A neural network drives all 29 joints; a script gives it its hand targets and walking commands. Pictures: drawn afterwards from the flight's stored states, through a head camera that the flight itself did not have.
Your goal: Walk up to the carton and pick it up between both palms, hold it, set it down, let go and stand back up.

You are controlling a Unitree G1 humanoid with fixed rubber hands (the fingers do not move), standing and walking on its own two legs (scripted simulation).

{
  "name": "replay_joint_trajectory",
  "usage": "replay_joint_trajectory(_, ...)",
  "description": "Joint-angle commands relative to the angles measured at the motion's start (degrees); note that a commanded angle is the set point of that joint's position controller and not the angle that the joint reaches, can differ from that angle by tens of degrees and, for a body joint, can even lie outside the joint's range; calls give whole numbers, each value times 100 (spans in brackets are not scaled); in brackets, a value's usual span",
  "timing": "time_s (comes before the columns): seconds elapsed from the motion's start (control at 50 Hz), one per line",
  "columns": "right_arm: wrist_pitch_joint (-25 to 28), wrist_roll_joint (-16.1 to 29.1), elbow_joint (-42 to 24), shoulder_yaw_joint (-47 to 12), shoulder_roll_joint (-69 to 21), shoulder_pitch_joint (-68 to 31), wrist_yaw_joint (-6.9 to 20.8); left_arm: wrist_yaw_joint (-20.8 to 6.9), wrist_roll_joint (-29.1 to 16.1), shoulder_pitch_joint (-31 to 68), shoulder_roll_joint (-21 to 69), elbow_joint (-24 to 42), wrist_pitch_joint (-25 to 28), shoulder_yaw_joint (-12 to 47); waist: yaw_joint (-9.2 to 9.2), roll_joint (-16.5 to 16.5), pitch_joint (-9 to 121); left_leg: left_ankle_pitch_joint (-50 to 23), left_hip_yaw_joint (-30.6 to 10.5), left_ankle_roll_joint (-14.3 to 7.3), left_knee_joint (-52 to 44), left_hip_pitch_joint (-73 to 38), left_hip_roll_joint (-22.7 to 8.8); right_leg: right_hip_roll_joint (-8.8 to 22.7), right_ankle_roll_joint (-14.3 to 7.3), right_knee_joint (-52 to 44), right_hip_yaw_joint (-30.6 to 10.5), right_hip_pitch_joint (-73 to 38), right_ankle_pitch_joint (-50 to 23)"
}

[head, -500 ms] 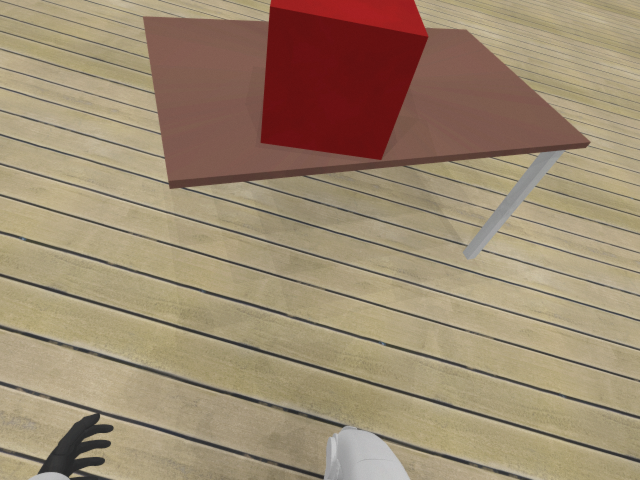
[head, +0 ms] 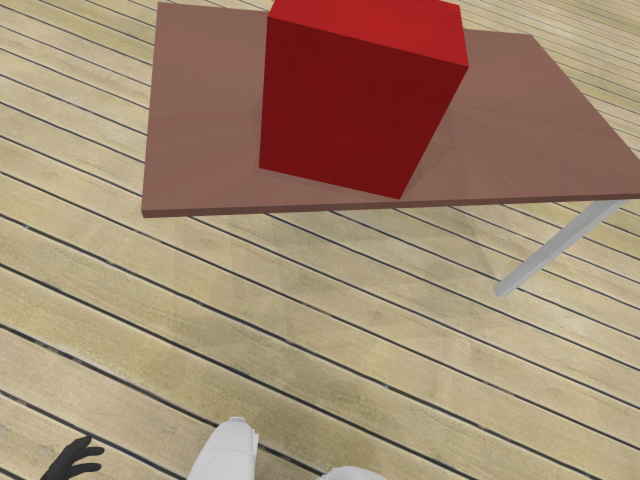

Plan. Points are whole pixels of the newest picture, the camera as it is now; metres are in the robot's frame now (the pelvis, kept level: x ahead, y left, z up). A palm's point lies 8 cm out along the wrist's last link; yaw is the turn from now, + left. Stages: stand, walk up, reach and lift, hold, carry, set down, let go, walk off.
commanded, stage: walk up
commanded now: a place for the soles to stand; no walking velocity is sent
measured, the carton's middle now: (351, 92) +0.73 -0.01 +0.05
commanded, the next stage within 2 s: none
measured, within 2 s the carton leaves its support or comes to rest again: neither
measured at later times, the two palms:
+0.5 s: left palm (154, 474) +0.12 +0.19 -0.10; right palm out of the picture +0.03 -0.44 -0.11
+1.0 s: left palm out of the picture -0.05 +0.28 -0.12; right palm out of the picture -0.03 -0.39 -0.12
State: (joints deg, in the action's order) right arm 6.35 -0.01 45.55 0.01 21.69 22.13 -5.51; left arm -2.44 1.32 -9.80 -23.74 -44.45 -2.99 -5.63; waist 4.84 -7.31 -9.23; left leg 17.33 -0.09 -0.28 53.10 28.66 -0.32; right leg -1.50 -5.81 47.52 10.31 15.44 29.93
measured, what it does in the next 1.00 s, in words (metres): walks backwards: right foot, then left foot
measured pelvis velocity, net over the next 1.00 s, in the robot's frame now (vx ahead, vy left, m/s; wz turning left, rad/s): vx -0.14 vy -0.06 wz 0.23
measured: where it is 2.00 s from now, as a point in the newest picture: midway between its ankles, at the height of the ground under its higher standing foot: outside the picture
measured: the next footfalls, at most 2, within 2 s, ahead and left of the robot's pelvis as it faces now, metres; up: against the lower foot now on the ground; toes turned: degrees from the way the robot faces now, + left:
right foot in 0.36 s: +0.05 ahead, -0.22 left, +0.00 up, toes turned -3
left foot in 1.00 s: -0.08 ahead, +0.07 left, +0.00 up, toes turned +11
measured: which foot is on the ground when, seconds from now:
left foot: down 0.00-0.38, up 0.40-0.98, down 1.00-1.00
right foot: down 0.00-0.02, up 0.04-0.34, down 0.36-1.00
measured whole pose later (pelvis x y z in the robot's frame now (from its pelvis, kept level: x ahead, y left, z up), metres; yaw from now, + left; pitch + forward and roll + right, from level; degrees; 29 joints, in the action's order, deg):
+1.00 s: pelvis -0.14 -0.06 -0.04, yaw +13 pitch -7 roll -3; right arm -0.8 0.0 47.5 0.0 28.2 18.9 0.1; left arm 1.4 1.3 -4.7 -23.1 -43.6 -1.3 -5.1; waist -1.7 1.6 -11.2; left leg 32.3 -4.2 0.2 64.3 25.8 -0.9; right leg 12.3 0.8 59.8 10.8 29.7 25.3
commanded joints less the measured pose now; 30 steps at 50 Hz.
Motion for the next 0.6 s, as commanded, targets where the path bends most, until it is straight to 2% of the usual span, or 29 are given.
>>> replay_joint_trajectory(0.0, 141, -111, 123, 844, 2012, 2042, -408, 7, -104, 439, -498, 1088, 25, 11, -1019, 2112, 1451, -3973, -1649, -871, -2031, -3528, -1064, 263, 290, 2365, -659, 2156, -31)
replay_joint_trajectory(0.02, 17, -147, -199, 901, 2298, 1382, -451, 43, -87, 113, -771, 1008, -149, -20, -642, 1931, 1628, -3707, -4136, -1709, -2344, -2693, -2340, 136, 551, 3253, -1255, 2342, 701)
replay_joint_trajectory(0.04, -16, 22, -311, 898, 2471, 986, -492, 101, -25, 240, -1336, 877, -268, -217, -750, 1527, 1357, -3324, -4803, -2255, -2586, -1963, -2749, 251, 673, 4116, -1821, 2296, 759)
replay_joint_trajectory(0.06, -8, 68, -412, 908, 2515, 503, -528, 154, 27, 302, -1491, 886, -261, -242, -600, 1529, 959, -3267, -4917, -2353, -2543, -1727, -2870, 409, 685, 4575, -2046, 2692, 655)
replay_joint_trajectory(0.08, 1, 22, -372, 849, 2249, 516, -561, 149, 58, 566, -1452, 846, -273, -249, -654, 1234, 728, -3642, -4256, -2152, -2285, -1491, -2471, 511, 644, 4573, -2023, 2691, 466)
replay_joint_trajectory(0.1, -9, -40, -391, 787, 2065, 526, -543, 131, 10, 596, -1316, 848, -279, -254, -611, 1302, 737, -3978, -3593, -1964, -2028, -1432, -2075, 514, 601, 4421, -1999, 2581, 303)
replay_joint_trajectory(0.12, -4, -79, -419, 772, 2054, 581, -527, 103, -30, 584, -1292, 861, -268, -284, -641, 1473, 762, -4156, -3275, -1899, -1823, -1348, -1954, 578, 574, 4307, -2017, 2506, 274)
replay_joint_trajectory(0.14, 13, -87, -435, 745, 2030, 628, -504, 97, -32, 637, -1254, 916, -263, -302, -669, 1537, 764, -4043, -3149, -1843, -1704, -1286, -1796, 596, 540, 4233, -2038, 2431, 243)
replay_joint_trajectory(0.18, 50, -105, -494, 709, 2058, 619, -494, 105, -42, 870, -1225, 1080, -240, -333, -721, 1777, 826, -3769, -3196, -1857, -1556, -1461, -1770, 684, 500, 4035, -2110, 2595, 331)
replay_joint_trajectory(0.24, 22, -184, -636, 661, 2029, 249, -407, 93, -127, 877, -1147, 993, -145, -311, -597, 1937, 622, -3853, -2859, -1591, -1346, -1059, -1537, 866, 491, 2234, -1977, 2134, 463)
replay_joint_trajectory(0.28, -21, -226, -802, 657, 2050, -319, -301, 115, -217, 559, -1127, 795, -21, -331, -422, 2358, 738, -3995, -2665, -1349, -1158, -541, -1371, 894, 455, 1040, -1966, 1346, 506)
replay_joint_trajectory(0.3, -63, -220, -834, 651, 2036, -468, -242, 126, -245, 385, -1114, 668, 55, -361, -380, 2469, 966, -4017, -2502, -1201, -947, -433, -1209, 826, 398, 273, -1918, 832, 368)
replay_joint_trajectory(0.32, -130, -165, -879, 643, 1988, -707, -179, 147, -258, -21, -1036, 426, 139, -373, -132, 2430, 1245, -3717, -2065, -913, -536, 160, -930, 795, 330, -826, -1824, -294, -546)
replay_joint_trajectory(0.34, -198, -109, -867, 557, 1657, -701, -128, 174, -250, -531, -1061, 153, 199, -414, 67, 1852, 1544, -2739, -1529, -511, 194, 534, -538, 751, 448, -1691, -1814, -1131, -1301)
replay_joint_trajectory(0.36, -243, -76, -911, 376, 1002, -434, -98, 221, -122, -882, -1668, 65, 285, -504, 164, -185, 1686, -297, -1170, -198, 1620, 1685, 430, 1796, 480, -1888, -3148, -1686, -2507)
replay_joint_trajectory(0.38, -319, -106, -880, 338, 918, -241, -167, 226, -93, -354, -1870, 271, 302, -435, -204, -575, 1479, 1719, -957, -73, 1977, 1965, 737, 2762, 371, -2118, -3736, -1063, -3728)
replay_joint_trajectory(0.4, -396, -118, -796, 578, 1388, -363, -167, 265, -125, 97, -2000, 391, 263, -499, -206, 21, 1484, 1805, -1128, -20, 2333, 1727, 553, 3085, 13, -2248, -4128, -732, -3398)
replay_joint_trajectory(0.42, -404, -96, -663, 626, 1569, -473, -135, 289, -159, 270, -1859, 415, 268, -496, -268, 326, 1112, 1568, -1064, 9, 2454, 1795, 439, 2873, 66, -2124, -3832, -642, -3392)
replay_joint_trajectory(0.44, -415, -61, -608, 578, 1539, -560, -73, 308, -170, 361, -1608, 416, 271, -436, -313, 343, 916, 1299, -1034, -37, 2375, 1803, 379, 2491, 306, -2054, -3245, -550, -3493)
replay_joint_trajectory(0.46, -459, -50, -524, 561, 1455, -401, -9, 350, -136, 454, -1503, 428, 304, -380, -375, 134, 827, 1091, -1093, -57, 2324, 1777, 399, 2172, 646, -1914, -2735, -631, -3610)
replay_joint_trajectory(0.48, -489, -25, -440, 539, 1352, -229, 32, 387, -106, 446, -1477, 447, 328, -389, -383, -96, 876, 928, -1127, -77, 2324, 1762, 452, 2057, 819, -1750, -2514, -876, -3844)
replay_joint_trajectory(0.52, -526, -69, -321, 550, 1419, 92, 70, 424, -144, 290, -1405, 466, 353, -396, -312, -277, 1288, 779, -1008, 3, 2485, 1678, 423, 2100, 605, -1537, -2529, -1518, -3957)
replay_joint_trajectory(0.58, -567, -105, -287, 562, 1521, -49, 133, 497, -192, -7, -1400, 461, 404, -442, -143, -201, 1592, 749, -1037, 95, 2633, 1724, 312, 2296, 277, -1525, -2695, -1937, -3738)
